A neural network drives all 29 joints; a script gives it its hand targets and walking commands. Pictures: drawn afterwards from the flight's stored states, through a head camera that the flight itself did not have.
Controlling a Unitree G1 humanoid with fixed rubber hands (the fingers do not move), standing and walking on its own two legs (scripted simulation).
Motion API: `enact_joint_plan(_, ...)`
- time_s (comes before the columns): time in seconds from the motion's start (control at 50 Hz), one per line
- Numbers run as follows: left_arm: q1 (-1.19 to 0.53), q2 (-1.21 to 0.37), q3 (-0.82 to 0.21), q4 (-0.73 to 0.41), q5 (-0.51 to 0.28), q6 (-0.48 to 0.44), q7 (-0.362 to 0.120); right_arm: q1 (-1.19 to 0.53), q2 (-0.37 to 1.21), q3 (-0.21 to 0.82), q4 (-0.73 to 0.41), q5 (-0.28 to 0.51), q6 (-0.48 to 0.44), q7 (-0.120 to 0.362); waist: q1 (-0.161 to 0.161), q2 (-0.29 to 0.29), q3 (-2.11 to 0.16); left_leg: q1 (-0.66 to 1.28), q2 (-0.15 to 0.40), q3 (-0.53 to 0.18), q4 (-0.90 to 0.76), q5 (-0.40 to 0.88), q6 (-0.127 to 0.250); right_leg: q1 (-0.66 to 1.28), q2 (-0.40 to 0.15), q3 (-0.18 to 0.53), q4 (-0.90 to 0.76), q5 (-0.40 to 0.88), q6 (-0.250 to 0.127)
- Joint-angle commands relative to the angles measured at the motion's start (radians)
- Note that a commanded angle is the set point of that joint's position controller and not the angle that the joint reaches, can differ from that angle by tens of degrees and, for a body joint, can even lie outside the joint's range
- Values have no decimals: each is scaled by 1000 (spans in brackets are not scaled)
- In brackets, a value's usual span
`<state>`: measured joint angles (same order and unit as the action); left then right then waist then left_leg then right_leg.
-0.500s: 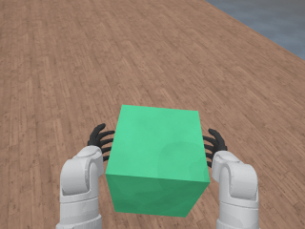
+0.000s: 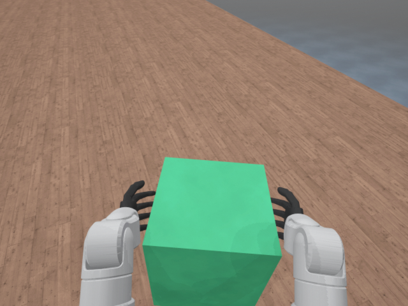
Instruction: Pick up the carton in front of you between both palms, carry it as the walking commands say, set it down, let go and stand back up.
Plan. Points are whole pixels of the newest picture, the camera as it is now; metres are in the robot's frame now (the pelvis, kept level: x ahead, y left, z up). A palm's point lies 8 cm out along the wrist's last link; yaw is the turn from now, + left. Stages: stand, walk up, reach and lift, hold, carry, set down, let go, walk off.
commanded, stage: carry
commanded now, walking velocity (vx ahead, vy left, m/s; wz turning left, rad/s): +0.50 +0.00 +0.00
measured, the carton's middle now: (208, 235) +0.29 +0.01 -0.01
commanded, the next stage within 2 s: none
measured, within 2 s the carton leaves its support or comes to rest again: neither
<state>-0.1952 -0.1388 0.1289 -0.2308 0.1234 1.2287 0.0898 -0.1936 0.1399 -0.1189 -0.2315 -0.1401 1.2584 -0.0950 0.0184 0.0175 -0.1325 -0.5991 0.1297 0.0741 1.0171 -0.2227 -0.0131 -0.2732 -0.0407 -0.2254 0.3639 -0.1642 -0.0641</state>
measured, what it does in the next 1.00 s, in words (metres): walks ahead: left foot, then right foot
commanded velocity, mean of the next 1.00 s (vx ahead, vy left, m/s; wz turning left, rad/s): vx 0.50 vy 0.00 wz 0.00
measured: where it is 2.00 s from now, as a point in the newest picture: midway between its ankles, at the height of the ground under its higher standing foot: (208, 168)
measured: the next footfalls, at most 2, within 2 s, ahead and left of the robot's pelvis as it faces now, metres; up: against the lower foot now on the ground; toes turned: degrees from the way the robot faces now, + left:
left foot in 0.28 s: +0.36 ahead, +0.14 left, +0.00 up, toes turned +11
right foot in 0.78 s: +0.69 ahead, -0.09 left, +0.00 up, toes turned -13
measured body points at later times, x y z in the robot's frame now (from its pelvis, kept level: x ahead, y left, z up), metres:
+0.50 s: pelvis +0.31 +0.06 +0.00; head +0.32 +0.08 +0.45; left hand +0.60 +0.19 +0.05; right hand +0.58 -0.11 +0.06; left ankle +0.32 +0.14 -0.75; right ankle +0.31 -0.09 -0.67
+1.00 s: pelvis +0.64 -0.01 +0.00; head +0.66 -0.03 +0.45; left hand +0.93 +0.14 +0.08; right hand +0.93 -0.16 +0.06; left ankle +0.64 +0.15 -0.67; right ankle +0.65 -0.08 -0.75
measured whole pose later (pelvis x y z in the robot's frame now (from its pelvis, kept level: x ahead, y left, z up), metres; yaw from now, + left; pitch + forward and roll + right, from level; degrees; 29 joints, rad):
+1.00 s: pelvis +0.64 -0.01 +0.00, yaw +0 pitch +4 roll +1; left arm -0.20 -0.14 0.12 -0.30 0.11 1.21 0.09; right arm -0.19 0.14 -0.11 -0.30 -0.14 1.25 -0.10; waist 0.02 0.02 -0.06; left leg -0.57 0.12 0.08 1.04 -0.24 0.00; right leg -0.24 -0.04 -0.23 0.34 -0.17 -0.07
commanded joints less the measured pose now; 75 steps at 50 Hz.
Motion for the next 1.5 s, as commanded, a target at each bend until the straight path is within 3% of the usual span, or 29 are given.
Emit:
enact_joint_plan(0.0, -493, -979, -718, -77, -445, -17, -280, -561, 968, 736, -133, 431, -52, 241, -6, -126, -206, -81, 25, 7, -166, 77, -23, 235, -263, 244, -258, -121, -75)
enact_joint_plan(0.18, -401, -867, -691, -61, -394, 16, -258, -492, 856, 718, -128, 433, -8, 247, 6, -170, -96, 22, -40, 106, -527, 206, 10, 347, -216, 112, -171, 172, -30)
enact_joint_plan(0.24, -415, -862, -692, -36, -390, 23, -257, -480, 846, 700, -91, 432, -1, 257, -10, -132, -135, 282, -102, 193, -616, 112, 29, 290, -171, 30, 67, 309, 13)
enact_joint_plan(0.26, -419, -858, -696, -31, -391, 24, -256, -467, 845, 689, -71, 430, -2, 260, -26, -68, -207, 520, -61, 136, -584, 61, 42, 145, -144, 7, 250, 272, 45)
enact_joint_plan(0.28, -448, -873, -712, -43, -404, 30, -254, -464, 827, 669, -48, 410, -7, 264, -40, 150, -297, 767, 197, -276, -653, -46, 143, -135, -57, 21, 566, 62, 104)
enact_joint_plan(0.3, -473, -885, -725, -58, -415, 32, -256, -445, 863, 671, -10, 412, -18, 266, -43, 361, -323, 894, 307, -576, -781, -5, 239, -401, 49, 78, 768, -298, 117)
enact_joint_plan(0.32, -503, -919, -737, -53, -423, 23, -259, -458, 894, 676, -38, 430, -28, 268, -37, 268, -300, 884, 309, -515, -766, 103, 243, -482, -5, 172, 891, -331, 88)
enact_joint_plan(0.36, -513, -984, -747, -64, -438, -7, -265, -500, 972, 694, -83, 450, -50, 273, -36, 74, -291, 750, 260, -352, -736, 176, 185, -464, -83, 225, 879, -236, 52)
enact_joint_plan(0.38, -510, -1004, -754, -72, -437, -21, -263, -523, 994, 704, -106, 460, -61, 276, -28, 47, -279, 677, 239, -276, -765, 140, 150, -423, -103, 233, 812, -172, 50)
enact_joint_plan(0.46, -450, -1029, -771, -99, -416, -57, -245, -495, 995, 725, -144, 481, -86, 286, -26, 119, -247, 617, 187, -105, -853, 60, 133, -397, -100, 170, 644, -28, 73)
enact_joint_plan(0.56, -395, -976, -769, -143, -402, -57, -230, -451, 930, 731, -194, 478, -83, 286, -31, 107, -178, 683, 140, 2, -849, 250, 135, -420, -75, 97, 364, 84, 90)
enact_joint_plan(0.66, -400, -887, -751, -166, -413, -11, -231, -426, 844, 704, -192, 447, -46, 267, -33, 137, -86, 700, 125, 70, -824, 364, 108, -326, -34, 38, 167, 169, 53)
enact_joint_plan(0.74, -403, -842, -719, -124, -412, 23, -241, -443, 802, 693, -170, 428, -13, 257, -7, 111, -155, 644, 69, 180, -493, 614, 41, 46, 61, -63, 56, 94, 28)
enact_joint_plan(0.76, -399, -835, -708, -110, -411, 27, -244, -460, 789, 691, -165, 427, -7, 256, 13, 41, -231, 481, 46, 170, -293, 432, 16, 276, -21, 39, 69, 18, 29)
enact_joint_plan(0.78, -421, -813, -690, -86, -397, 27, -248, -497, 810, 705, -179, 438, 6, 253, 13, -212, -343, 167, -47, 132, 42, 154, -31, 550, -329, 513, 10, -109, -108)
enact_joint_plan(0.8, -391, -845, -688, -58, -401, 23, -249, -515, 809, 707, -186, 445, 8, 257, 21, -349, -328, -55, -146, 39, 208, -244, -33, 595, -396, 768, -141, -26, -177)
enact_joint_plan(0.82, -419, -875, -690, -82, -413, 21, -253, -535, 851, 713, -162, 451, 3, 259, 8, -266, -294, -116, -78, -46, 306, -242, 5, 568, -382, 647, -117, 87, -163)
enact_joint_plan(0.86, -462, -954, -706, -99, -428, 6, -261, -555, 912, 721, -161, 457, -18, 263, 0, -84, -269, -86, 1, -75, 243, -134, 30, 414, -326, 462, -93, 207, -95)
enact_joint_plan(0.9, -488, -996, -719, -111, -437, -10, -270, -569, 949, 738, -173, 453, -39, 258, -6, -104, -261, -16, 15, -56, 128, -42, 27, 318, -282, 332, -139, 113, -44)
enact_joint_plan(0.98, -464, -975, -720, -137, -450, -21, -278, -530, 970, 754, -186, 435, -60, 241, -4, -152, -217, -61, 12, 4, -70, 45, -5, 316, -253, 227, -216, 44, -65)
enact_joint_plan(1.18, -385, -874, -687, -93, -396, 14, -264, -477, 875, 733, -155, 436, -14, 248, 4, -175, -58, 14, -57, 122, -522, 237, 27, 410, -205, 77, -163, 363, -29)
enact_joint_plan(1.24, -408, -875, -696, -79, -397, 17, -264, -468, 876, 715, -121, 438, -12, 258, -22, -154, -138, 337, -137, 208, -602, 166, 40, 348, -161, -14, 108, 568, 25)
enact_joint_plan(1.26, -418, -873, -703, -77, -398, 17, -264, -463, 873, 703, -108, 435, -14, 262, -38, -82, -212, 569, -92, 144, -581, 87, 43, 199, -132, -10, 299, 425, 51)
enact_joint_plan(1.28, -450, -893, -723, -93, -411, 22, -262, -464, 862, 685, -80, 415, -21, 267, -48, 154, -332, 850, 205, -302, -624, -50, 172, -106, -50, 31, 633, 170, 103)
enact_joint_plan(1.3, -462, -893, -732, -110, -416, 18, -264, -442, 903, 697, -57, 430, -33, 270, -42, 331, -348, 921, 305, -612, -796, 10, 249, -328, 68, 104, 831, -288, 110)
enact_joint_plan(1.32, -488, -929, -745, -96, -421, 7, -265, -464, 926, 700, -90, 445, -42, 272, -39, 244, -320, 902, 303, -506, -774, 146, 248, -401, 11, 201, 958, -307, 82)
enact_joint_plan(1.36, -495, -986, -758, -113, -430, -22, -266, -496, 992, 715, -124, 459, -65, 275, -37, 56, -298, 774, 245, -314, -724, 321, 187, -402, -72, 236, 911, -209, 42)
enact_joint_plan(1.42, -465, -1031, -768, -124, -432, -51, -256, -504, 1013, 726, -163, 474, -86, 278, -25, 87, -289, 662, 192, -154, -794, 197, 131, -331, -88, 202, 760, -94, 53)
enact_joint_plan(1.48, -398, -1023, -774, -127, -410, -68, -241, -452, 990, 729, -177, 477, -92, 286, -23, 113, -242, 664, 166, -36, -792, 430, 141, -351, -68, 144, 584, -53, 78)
